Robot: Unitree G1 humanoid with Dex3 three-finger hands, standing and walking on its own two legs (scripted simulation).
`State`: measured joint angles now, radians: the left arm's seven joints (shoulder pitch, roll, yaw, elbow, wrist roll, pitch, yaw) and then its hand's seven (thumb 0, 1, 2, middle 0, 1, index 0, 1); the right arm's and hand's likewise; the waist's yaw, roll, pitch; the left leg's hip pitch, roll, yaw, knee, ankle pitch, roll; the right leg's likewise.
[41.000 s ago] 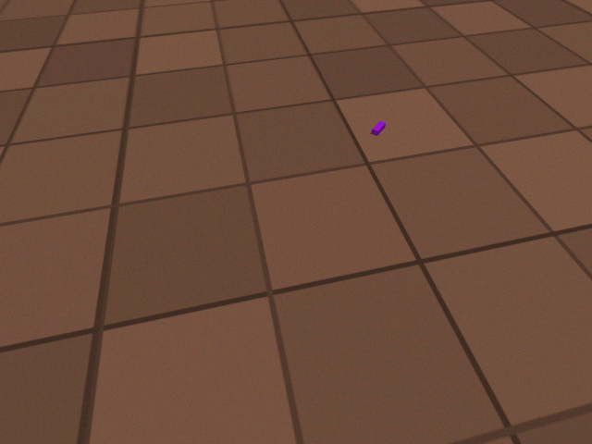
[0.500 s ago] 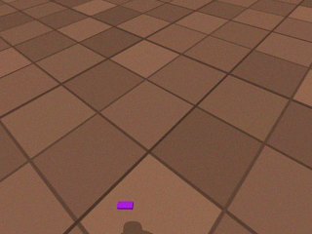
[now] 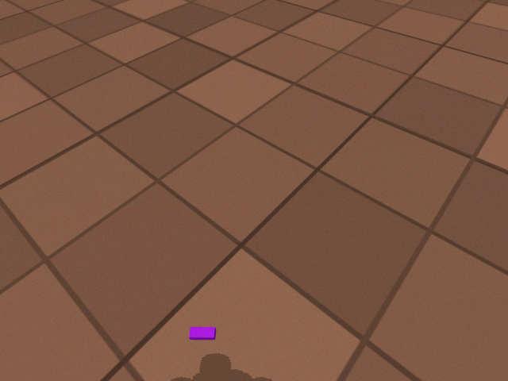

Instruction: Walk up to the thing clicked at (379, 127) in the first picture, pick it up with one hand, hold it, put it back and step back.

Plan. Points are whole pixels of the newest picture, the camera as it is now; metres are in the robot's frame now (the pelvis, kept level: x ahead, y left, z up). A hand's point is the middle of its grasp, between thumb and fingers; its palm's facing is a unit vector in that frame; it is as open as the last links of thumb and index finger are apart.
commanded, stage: stand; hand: left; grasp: from above
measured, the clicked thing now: (202, 333) +0.41 +0.25 -0.77
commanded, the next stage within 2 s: step back in 0.38 s
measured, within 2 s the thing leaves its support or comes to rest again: neither
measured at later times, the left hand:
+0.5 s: hand out of the picture +0.07 +0.26 -0.16, palm faces -0.01 -0.93 -0.36, open 7.4 cm
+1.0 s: hand out of the picture +0.01 +0.28 -0.18, palm faces -0.14 -0.91 -0.39, open 7.4 cm
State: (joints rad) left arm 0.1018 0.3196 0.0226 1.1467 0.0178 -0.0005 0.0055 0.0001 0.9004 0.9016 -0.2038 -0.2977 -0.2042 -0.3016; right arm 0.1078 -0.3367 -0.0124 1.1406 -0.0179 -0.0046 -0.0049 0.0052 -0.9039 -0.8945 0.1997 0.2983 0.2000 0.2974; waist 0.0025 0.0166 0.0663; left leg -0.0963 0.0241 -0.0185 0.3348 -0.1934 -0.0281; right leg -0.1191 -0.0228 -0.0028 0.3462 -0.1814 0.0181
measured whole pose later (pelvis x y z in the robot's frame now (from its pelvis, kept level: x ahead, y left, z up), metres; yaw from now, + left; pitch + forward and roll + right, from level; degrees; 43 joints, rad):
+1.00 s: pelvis -0.12 +0.02 -0.03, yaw -6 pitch -2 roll +0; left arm 0.12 0.39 0.07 0.88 0.02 0.06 0.01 0.00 0.90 0.90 -0.20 -0.30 -0.20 -0.30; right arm 0.13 -0.37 -0.05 0.86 -0.03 0.03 -0.01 0.01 -0.90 -0.89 0.20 0.30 0.20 0.30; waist -0.02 -0.01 0.21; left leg -0.38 0.04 0.05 0.66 -0.25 0.02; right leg -0.29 0.04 0.08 0.79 -0.46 0.01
